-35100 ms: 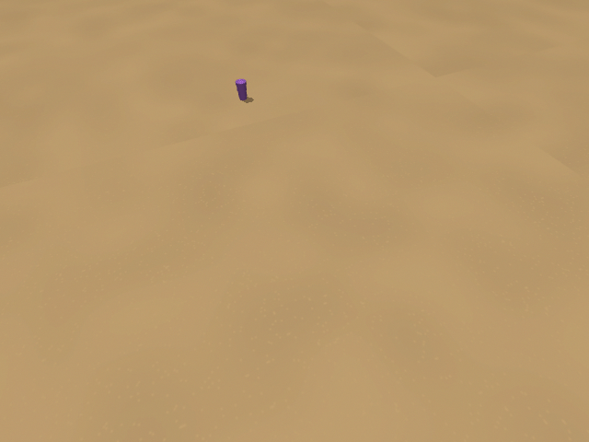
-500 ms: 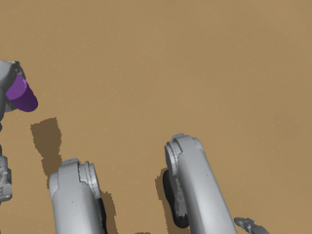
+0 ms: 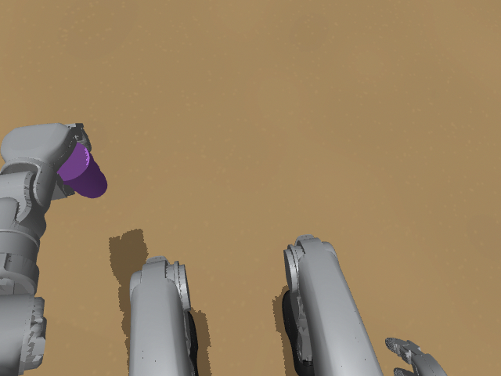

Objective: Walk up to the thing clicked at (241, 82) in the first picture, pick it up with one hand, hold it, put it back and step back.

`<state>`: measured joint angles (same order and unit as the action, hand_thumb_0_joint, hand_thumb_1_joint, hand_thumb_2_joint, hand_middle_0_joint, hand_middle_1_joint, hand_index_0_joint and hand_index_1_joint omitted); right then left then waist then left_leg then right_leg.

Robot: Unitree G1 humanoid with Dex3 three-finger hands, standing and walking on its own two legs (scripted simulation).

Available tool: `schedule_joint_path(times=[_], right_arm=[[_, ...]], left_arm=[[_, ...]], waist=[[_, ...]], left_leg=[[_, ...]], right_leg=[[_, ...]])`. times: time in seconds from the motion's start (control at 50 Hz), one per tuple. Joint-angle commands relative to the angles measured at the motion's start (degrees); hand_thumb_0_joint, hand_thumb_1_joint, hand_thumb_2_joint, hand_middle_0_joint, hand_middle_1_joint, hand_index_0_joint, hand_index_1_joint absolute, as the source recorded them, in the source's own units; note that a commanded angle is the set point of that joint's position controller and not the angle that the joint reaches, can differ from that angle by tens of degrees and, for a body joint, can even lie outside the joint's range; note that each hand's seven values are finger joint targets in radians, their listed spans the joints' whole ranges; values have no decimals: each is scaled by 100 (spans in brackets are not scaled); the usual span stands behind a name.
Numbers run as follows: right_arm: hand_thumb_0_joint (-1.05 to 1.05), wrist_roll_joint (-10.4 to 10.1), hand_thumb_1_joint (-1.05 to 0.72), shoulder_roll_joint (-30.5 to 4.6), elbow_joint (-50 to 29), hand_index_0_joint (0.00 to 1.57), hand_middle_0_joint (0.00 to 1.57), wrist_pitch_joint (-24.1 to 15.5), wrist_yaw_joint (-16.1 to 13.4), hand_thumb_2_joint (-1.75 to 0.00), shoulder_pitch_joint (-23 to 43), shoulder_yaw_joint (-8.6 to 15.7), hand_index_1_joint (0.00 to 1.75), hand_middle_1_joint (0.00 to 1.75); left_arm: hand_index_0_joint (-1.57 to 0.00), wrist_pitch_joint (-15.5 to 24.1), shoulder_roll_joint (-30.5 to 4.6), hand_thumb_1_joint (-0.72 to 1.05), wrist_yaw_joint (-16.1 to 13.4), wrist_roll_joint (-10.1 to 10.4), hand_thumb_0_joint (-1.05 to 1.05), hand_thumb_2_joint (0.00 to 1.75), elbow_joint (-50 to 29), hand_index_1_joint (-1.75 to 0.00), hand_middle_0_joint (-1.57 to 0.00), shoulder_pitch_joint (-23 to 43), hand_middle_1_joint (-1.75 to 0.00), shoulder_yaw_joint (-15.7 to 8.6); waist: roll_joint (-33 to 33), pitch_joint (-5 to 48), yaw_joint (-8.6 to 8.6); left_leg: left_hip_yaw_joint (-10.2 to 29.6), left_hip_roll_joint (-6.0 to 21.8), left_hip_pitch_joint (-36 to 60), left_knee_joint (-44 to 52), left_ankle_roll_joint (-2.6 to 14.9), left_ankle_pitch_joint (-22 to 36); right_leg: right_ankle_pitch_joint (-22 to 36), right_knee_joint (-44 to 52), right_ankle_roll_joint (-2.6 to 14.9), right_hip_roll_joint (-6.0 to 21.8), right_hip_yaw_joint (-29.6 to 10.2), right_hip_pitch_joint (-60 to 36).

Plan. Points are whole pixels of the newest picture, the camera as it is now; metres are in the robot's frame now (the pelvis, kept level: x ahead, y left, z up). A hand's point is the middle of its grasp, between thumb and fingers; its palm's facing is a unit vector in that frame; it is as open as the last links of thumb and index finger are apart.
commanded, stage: lift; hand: left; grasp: from above
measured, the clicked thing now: (81, 174) +0.48 +0.27 -0.15
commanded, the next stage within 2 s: hold in 1.10 s
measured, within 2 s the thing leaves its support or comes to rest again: neither
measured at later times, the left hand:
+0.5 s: hand out of the picture +0.38 +0.25 +0.11, palm faces -0.41 -0.09 -0.91, open 9.4 cm
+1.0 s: hand out of the picture +0.37 +0.23 +0.22, palm faces -0.42 -0.10 -0.90, open 9.4 cm
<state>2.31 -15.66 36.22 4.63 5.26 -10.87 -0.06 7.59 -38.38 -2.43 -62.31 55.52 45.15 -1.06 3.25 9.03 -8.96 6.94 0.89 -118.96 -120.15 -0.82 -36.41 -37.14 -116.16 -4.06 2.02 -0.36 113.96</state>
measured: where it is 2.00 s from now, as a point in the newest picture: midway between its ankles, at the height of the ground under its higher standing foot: (245, 360)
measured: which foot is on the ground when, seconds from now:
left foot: down 0.00-1.00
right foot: down 0.00-1.00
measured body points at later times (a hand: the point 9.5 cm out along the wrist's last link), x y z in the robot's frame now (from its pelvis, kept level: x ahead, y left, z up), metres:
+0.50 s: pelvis +0.01 -0.01 +0.17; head +0.13 +0.00 +0.60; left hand +0.40 +0.25 +0.16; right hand +0.14 -0.26 +0.04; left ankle +0.09 +0.13 -0.39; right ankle +0.10 -0.16 -0.39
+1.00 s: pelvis +0.05 -0.01 +0.28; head +0.10 -0.01 +0.73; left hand +0.39 +0.24 +0.27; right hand +0.15 -0.27 +0.16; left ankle +0.09 +0.13 -0.39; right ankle +0.10 -0.16 -0.39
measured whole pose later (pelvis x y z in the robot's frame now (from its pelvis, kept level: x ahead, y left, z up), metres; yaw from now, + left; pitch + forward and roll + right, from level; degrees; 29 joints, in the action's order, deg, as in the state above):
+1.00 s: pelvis +0.05 -0.01 +0.28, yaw +3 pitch +12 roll -1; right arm -1.9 -14.1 41.6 1.1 -3.1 -13.9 2.1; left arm -0.1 -23.1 -7.3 -56.7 49.0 21.6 9.6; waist 2.1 6.1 -3.2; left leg 0.4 3.7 -45.5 -56.9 -1.7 -23.1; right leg -22.6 -55.4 -2.6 2.1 -0.7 44.4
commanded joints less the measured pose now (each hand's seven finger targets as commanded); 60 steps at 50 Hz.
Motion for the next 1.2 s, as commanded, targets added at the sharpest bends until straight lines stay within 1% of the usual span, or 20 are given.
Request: schedule_joint_path(times=[0.0,0.06,0.14,0.22,0.3,0.42,0.5,0.52,0.58,0.6,0.62,0.66,0.7,0.72,0.84,0.92,0.98,1.02,1.06,1.18], right_arm=[[0,-88,-93,-1173,-299,20,20,-43,-199,-91,-900,518,30,30],[0,-136,-92,-1127,-359,20,20,-24,-271,-91,-753,550,30,30],[0,-191,-92,-1019,-373,20,20,-14,-392,-91,-567,512,30,30],[0,-233,-92,-927,-350,20,20,-23,-497,-91,-426,504,30,30],[0,-291,-92,-837,-349,20,20,-32,-604,-90,-296,482,30,30],[0,-373,-92,-727,-284,20,20,-157,-761,-90,-167,416,30,30],[0,-405,-92,-704,-234,20,20,-291,-850,-90,-133,411,30,30],[0,-417,-92,-676,-233,20,20,-315,-866,-91,-145,411,30,30],[0,-421,-92,-653,-219,20,20,-404,-914,-91,-156,418,30,30],[0,-431,-92,-627,-214,20,20,-427,-923,-91,-190,398,30,30],[0,-425,-92,-638,-216,20,20,-450,-930,-91,-159,416,30,30],[0,-437,-92,-618,-190,20,20,-486,-938,-91,-167,402,30,30],[0,-415,-92,-645,-147,20,20,-514,-949,-91,-199,416,30,30],[0,-421,-92,-630,-112,20,20,-526,-956,-91,-228,417,30,30],[0,-442,-91,-595,-47,20,20,-571,-947,-90,-308,453,30,30],[0,-447,-91,-614,-39,20,20,-566,-923,-90,-314,483,30,30],[0,-462,-91,-606,-73,20,20,-551,-908,-90,-289,494,30,30],[0,-466,-91,-608,-82,20,20,-545,-904,-90,-259,503,30,30],[0,-470,-91,-610,-110,20,20,-547,-897,-90,-245,509,30,30],[0,-472,-91,-621,-65,20,20,-521,-888,-90,-249,539,30,30]], left_arm=[[-90,-95,-1477,56,-199,218,0,85,-1489,-97,-84,1642,-104,-367],[-91,-210,-1306,56,-172,295,0,86,-1736,-96,-85,1292,-102,-305],[-90,-372,-1099,55,-146,444,0,82,-2129,-93,-84,965,-99,-161],[-89,-497,-845,53,-126,559,0,81,-2453,-91,-84,523,-96,-60],[-89,-632,-679,53,-176,608,0,83,-2667,-91,-84,59,-96,10],[-91,-723,-477,55,-224,654,0,82,-2562,-89,-86,-315,-94,128],[-92,-727,-213,56,-256,656,0,80,-2284,-87,-87,-496,-92,311],[-93,-729,-52,57,-261,639,0,80,-2161,-87,-88,-588,-92,432],[-93,-674,-133,58,-314,671,0,81,-2197,-87,-89,-503,-92,383],[-94,-671,18,58,-328,643,0,80,-2093,-86,-90,-595,-91,488],[-94,-648,-85,59,-365,666,0,79,-2173,-86,-89,-501,-91,410],[-94,-664,112,58,-439,642,0,77,-1994,-83,-90,-638,-87,523],[-96,-673,-11,61,-547,601,0,78,-1944,-84,-91,-584,-89,399],[-97,-667,108,61,-579,582,0,78,-1906,-83,-93,-491,-87,514],[-95,-729,234,60,-712,545,0,83,-1642,-85,-92,-572,-89,620],[-97,-783,213,62,-732,561,0,83,-1618,-84,-93,-575,-88,606],[-99,-836,390,64,-711,581,0,83,-1564,-83,-96,-655,-86,736],[-97,-813,255,62,-689,599,0,82,-1635,-83,-94,-644,-87,661],[-98,-801,400,62,-647,605,0,82,-1574,-83,-94,-767,-86,735],[-97,-790,372,61,-580,581,0,81,-1843,-84,-92,-657,-88,727]], waist=[[1124,3853,-10],[997,3868,96],[898,3620,116],[752,3576,230],[579,3209,264],[191,2485,338],[186,2147,373],[92,2021,359],[54,1916,408],[7,1811,379],[61,1790,428],[54,1701,448],[32,1696,502],[50,1648,459],[-31,1498,505],[-94,1411,574],[-120,1231,602],[-93,1209,636],[-129,1114,627],[-56,1170,686]], left_leg=[[-286,-102,3601,2061,214,586],[-252,-57,3996,2426,201,562],[-306,-27,4371,2896,194,528],[-348,6,4976,3361,175,736],[-476,-5,5308,3862,180,649],[-475,2,5877,4741,178,446],[-407,46,6399,5287,142,518],[-435,30,6432,5385,144,567],[-546,-2,6721,5696,157,666],[-551,-10,6801,5787,152,723],[-568,-21,6900,5923,156,655],[-544,-24,7174,6176,131,698],[-553,-16,7394,6357,127,856],[-560,-8,7538,6470,118,943],[-683,-81,8144,6923,105,1620],[-735,-111,8436,7246,106,1733],[-709,-89,8722,7525,85,1889],[-726,-104,8839,7673,84,1922],[-726,-97,8982,7829,78,1885],[-756,-80,9475,8082,45,2467]], right_leg=[[953,1662,555,-217,561,-2114],[949,1933,548,-235,556,-2412],[948,2457,521,-246,501,-2945],[1063,2954,510,-252,451,-3499],[974,3632,491,-259,353,-4140],[757,4524,473,-285,237,-5030],[857,4945,475,-287,209,-5418],[864,5110,481,-291,181,-5556],[886,5576,468,-289,100,-6055],[919,5690,471,-295,80,-6149],[851,5835,460,-289,58,-6275],[892,6020,461,-301,63,-6455],[1057,6181,445,-309,81,-6700],[1174,6254,439,-310,98,-6757],[1755,6807,421,-318,51,-7431],[1869,7134,400,-312,16,-7814],[1989,7320,407,-326,60,-7994],[2012,7450,403,-328,69,-8147],[1982,7563,405,-334,75,-8196],[2460,7773,418,-360,83,-8550]])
